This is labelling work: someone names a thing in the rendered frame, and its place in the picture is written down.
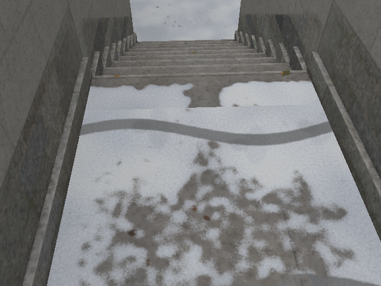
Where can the stairs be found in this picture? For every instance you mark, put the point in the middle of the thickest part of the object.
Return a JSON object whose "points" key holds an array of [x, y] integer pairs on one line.
{"points": [[198, 56]]}

